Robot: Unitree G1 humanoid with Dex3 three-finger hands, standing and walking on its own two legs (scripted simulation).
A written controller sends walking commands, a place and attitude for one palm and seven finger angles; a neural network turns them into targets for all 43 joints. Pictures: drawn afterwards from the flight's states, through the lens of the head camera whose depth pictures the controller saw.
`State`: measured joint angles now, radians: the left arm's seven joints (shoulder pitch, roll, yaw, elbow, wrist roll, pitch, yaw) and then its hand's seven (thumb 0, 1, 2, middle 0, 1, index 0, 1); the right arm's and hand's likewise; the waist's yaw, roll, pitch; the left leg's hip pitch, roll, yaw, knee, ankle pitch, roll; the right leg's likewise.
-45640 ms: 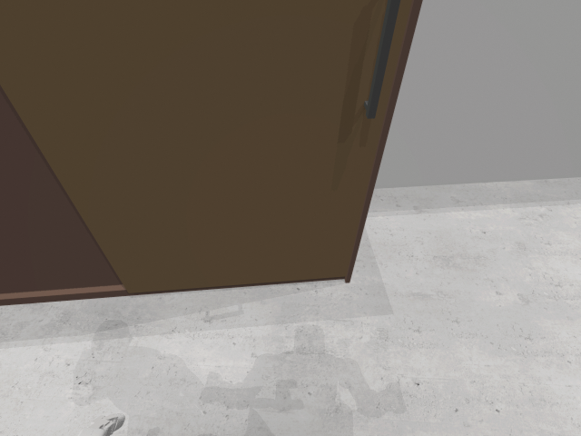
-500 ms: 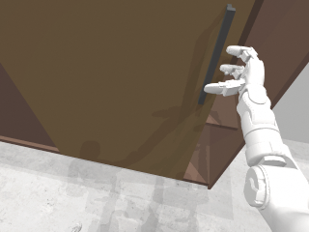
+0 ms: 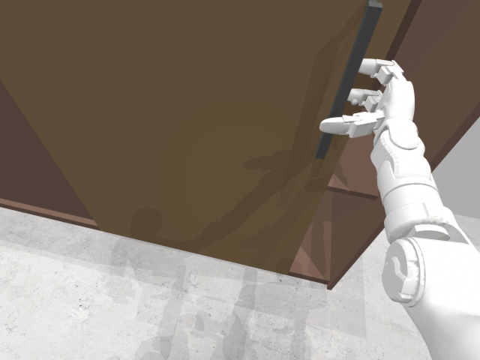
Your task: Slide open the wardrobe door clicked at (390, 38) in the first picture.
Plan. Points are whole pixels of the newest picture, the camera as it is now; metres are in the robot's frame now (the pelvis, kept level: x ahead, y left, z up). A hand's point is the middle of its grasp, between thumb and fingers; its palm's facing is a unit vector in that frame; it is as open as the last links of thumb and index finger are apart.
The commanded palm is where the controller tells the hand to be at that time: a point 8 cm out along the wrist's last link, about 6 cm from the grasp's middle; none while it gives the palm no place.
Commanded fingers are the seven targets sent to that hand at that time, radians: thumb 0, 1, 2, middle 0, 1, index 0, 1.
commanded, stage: slide the fingers in behind the handle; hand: right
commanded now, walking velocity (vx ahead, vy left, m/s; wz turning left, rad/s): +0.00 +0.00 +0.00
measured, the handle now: (341, 91) +0.54 -0.09 +0.18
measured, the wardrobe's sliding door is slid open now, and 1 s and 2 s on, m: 0.18 0.18 0.18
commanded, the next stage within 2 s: move the hooked fingers beside the handle in 0.80 s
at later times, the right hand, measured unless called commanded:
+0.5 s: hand (360, 113) +0.46 -0.11 +0.20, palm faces +0.06 +1.00 -0.01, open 14.0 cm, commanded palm +0.44 -0.15 +0.19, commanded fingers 0.00 0.50 -0.30 0.30 1.20 0.30 1.20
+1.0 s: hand (352, 112) +0.46 -0.10 +0.20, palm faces +0.09 +1.00 -0.01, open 14.0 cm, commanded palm +0.44 -0.14 +0.19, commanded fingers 0.00 0.50 -0.30 0.30 1.20 0.30 1.20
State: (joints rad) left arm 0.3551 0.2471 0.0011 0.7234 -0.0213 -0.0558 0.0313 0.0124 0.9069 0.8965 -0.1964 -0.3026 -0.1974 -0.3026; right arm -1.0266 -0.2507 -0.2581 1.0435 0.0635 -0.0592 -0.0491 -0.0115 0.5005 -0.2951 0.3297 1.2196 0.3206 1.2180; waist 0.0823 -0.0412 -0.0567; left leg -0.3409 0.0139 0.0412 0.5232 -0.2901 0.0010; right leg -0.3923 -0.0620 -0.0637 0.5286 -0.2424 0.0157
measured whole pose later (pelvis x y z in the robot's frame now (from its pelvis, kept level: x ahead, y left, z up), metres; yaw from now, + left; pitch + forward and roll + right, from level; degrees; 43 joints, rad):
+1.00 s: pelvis -0.01 +0.00 +0.00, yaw -1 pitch +4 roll +0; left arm 0.34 0.23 0.00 0.75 -0.03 -0.08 0.03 0.01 0.91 0.90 -0.20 -0.30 -0.20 -0.30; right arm -0.97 -0.16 -0.15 0.94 0.10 -0.03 -0.12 -0.01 0.50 -0.30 0.30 1.20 0.28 1.24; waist 0.04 -0.04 -0.06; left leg -0.32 0.03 0.06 0.53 -0.29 0.00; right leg -0.38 -0.05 -0.04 0.53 -0.23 0.01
